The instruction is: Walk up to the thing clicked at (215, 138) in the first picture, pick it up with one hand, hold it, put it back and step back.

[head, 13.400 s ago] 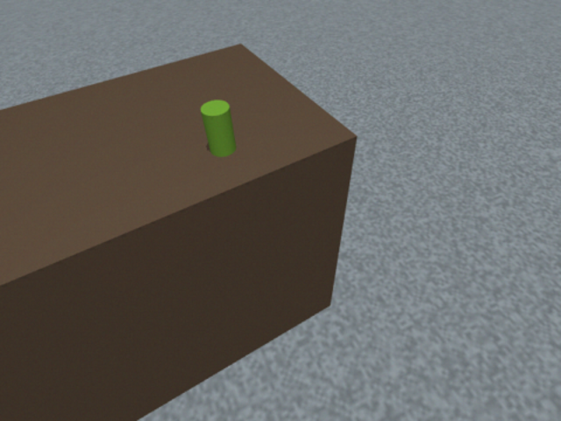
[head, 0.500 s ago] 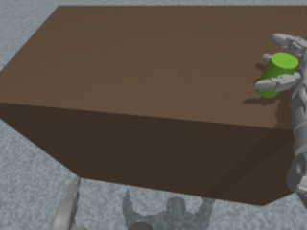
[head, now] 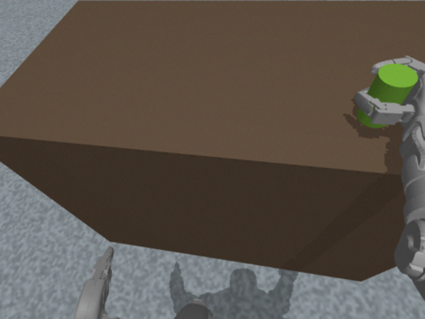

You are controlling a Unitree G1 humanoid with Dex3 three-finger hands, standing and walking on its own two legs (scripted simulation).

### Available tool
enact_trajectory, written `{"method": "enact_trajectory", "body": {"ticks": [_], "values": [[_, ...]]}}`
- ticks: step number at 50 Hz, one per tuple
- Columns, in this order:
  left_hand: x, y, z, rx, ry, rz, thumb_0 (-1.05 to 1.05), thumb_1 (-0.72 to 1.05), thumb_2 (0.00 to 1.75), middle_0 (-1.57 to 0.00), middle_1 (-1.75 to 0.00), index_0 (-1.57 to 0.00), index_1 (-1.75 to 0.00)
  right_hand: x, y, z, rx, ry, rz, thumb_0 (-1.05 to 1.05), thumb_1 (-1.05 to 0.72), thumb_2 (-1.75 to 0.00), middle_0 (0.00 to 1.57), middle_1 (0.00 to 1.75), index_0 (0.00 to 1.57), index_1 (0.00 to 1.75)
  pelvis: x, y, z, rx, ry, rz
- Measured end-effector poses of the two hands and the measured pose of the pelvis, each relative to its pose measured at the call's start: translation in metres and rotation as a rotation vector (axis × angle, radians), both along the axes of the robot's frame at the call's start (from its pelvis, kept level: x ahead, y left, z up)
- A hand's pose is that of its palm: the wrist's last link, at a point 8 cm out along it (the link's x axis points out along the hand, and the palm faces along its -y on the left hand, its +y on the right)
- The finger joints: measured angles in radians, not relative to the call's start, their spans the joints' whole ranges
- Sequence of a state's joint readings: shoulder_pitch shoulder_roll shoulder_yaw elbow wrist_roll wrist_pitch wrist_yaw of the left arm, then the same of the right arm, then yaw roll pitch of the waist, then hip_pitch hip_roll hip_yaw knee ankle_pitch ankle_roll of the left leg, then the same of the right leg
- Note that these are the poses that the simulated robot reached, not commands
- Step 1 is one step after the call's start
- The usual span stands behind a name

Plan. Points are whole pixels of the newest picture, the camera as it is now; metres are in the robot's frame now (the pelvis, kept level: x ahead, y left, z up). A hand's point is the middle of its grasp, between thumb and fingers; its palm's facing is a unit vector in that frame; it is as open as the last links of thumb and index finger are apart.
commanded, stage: settle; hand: right
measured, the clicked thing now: (384, 97) +0.50 -0.21 +0.12
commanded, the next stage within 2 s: lift in 0.84 s
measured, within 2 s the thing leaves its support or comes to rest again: neither
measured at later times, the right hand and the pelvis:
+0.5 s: hand (393, 64) +0.51 -0.20 +0.18, palm faces +0.16 +0.99 +0.01, open 7.9 cm; pelvis +0.01 +0.00 +0.01, yaw +0 degrees
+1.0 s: hand (402, 45) +0.52 -0.20 +0.21, palm faces +0.16 +0.99 +0.01, open 7.9 cm; pelvis +0.02 +0.00 +0.02, yaw +0 degrees
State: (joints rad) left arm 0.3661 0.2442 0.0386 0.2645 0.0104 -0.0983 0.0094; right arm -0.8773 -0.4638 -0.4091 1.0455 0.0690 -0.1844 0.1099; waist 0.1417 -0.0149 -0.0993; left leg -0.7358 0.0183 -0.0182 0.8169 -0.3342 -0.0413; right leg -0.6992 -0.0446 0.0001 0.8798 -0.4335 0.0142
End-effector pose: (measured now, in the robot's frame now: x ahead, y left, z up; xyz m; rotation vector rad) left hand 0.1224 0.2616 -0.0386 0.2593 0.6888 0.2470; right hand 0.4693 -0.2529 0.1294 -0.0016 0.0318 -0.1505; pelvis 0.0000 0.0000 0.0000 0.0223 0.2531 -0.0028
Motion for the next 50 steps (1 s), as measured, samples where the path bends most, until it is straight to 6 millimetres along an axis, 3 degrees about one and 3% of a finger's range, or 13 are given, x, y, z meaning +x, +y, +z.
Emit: {"method": "enact_trajectory", "body": {"ticks": [4, 9, 50], "values": [[0.006, -0.001, 0.004, -0.007, -0.030, 0.003, -0.01, -0.54, 0.05, -0.07, -0.05, -0.06, -0.06, 0.002, 0.004, 0.022, 0.018, -0.037, 0.006, -0.02, 0.17, -1.09, 0.83, 1.09, 0.88, 1.11, 0.001, -0.001, 0.003, -0.002, -0.019, 0.000], [0.011, -0.001, 0.009, -0.014, -0.052, 0.004, -0.01, -0.54, 0.05, -0.07, -0.06, -0.06, -0.06, 0.004, 0.001, 0.035, 0.020, -0.017, -0.016, -0.02, 0.17, -1.10, 0.82, 1.12, 0.87, 1.13, 0.004, 0.000, 0.007, -0.004, -0.030, 0.003], [0.029, 0.006, 0.009, -0.041, -0.017, 0.013, -0.01, -0.55, 0.06, -0.06, -0.05, -0.05, -0.06, 0.019, 0.004, 0.082, 0.014, -0.021, -0.006, -0.02, 0.17, -1.13, 0.79, 1.17, 0.84, 1.18, 0.023, 0.004, 0.022, -0.015, -0.065, 0.001]]}}
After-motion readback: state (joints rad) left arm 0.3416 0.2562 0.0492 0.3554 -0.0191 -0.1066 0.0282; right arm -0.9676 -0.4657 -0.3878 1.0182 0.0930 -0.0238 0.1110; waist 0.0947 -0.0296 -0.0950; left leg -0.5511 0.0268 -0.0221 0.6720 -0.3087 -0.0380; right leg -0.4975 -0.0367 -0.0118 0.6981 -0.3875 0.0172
